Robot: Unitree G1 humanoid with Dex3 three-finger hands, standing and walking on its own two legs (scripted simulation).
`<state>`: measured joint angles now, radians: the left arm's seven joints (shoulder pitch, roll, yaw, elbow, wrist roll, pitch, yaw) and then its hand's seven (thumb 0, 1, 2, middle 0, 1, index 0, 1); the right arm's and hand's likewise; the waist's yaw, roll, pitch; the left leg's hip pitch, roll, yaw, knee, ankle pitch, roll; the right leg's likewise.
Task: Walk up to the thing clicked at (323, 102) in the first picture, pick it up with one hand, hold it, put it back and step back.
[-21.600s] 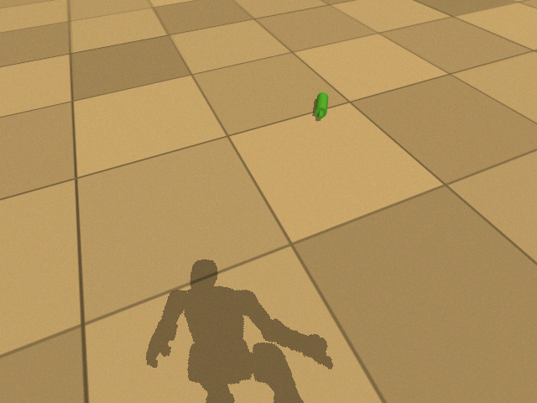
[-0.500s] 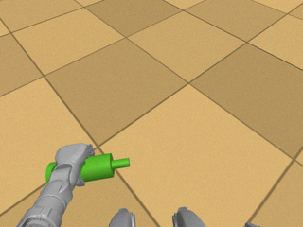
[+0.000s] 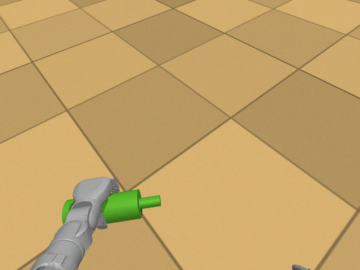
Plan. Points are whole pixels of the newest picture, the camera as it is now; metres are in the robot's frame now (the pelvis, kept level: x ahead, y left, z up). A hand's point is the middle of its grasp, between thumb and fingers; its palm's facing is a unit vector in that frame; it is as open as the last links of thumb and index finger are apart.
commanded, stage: hold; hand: left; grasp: from above
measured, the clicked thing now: (115, 207) +0.32 +0.19 -0.12
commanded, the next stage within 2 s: crouch in 1.80 s
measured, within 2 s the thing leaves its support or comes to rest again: neither
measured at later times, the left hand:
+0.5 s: hand (97, 201) +0.31 +0.21 -0.05, palm faces -0.46 -0.05 -0.89, open 10.1 cm
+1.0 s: hand (96, 207) +0.29 +0.21 -0.03, palm faces -0.46 -0.05 -0.89, open 10.1 cm
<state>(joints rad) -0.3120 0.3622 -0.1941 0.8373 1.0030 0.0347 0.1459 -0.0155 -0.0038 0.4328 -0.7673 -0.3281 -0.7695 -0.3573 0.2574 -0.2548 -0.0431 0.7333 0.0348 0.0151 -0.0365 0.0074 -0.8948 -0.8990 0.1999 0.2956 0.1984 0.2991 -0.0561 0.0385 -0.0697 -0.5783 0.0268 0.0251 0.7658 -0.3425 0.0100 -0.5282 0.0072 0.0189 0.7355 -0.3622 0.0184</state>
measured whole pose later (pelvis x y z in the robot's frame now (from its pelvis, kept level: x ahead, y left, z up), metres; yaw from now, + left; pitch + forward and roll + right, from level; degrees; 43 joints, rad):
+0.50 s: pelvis +0.01 +0.00 +0.02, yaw +0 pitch +5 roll +0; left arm -0.27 0.37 -0.21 0.73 1.01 0.04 0.06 -0.01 0.03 0.37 -0.78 -0.32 -0.78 -0.34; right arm 0.24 -0.27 -0.05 0.70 0.05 0.04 -0.03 0.01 -0.90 -0.90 0.20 0.30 0.20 0.30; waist -0.03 0.05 -0.04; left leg -0.41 0.02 0.04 0.62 -0.30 0.01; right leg -0.37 0.00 0.03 0.60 -0.32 0.01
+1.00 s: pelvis +0.00 -0.01 +0.02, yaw +0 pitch +2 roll +0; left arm -0.24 0.37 -0.22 0.66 1.01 0.03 0.01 -0.01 0.03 0.34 -0.77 -0.35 -0.77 -0.37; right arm 0.21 -0.27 -0.04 0.68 0.05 0.06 -0.03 0.01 -0.90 -0.90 0.20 0.29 0.20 0.30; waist -0.01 0.06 -0.01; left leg -0.32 0.02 0.04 0.53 -0.24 0.00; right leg -0.29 0.00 0.03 0.53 -0.27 0.01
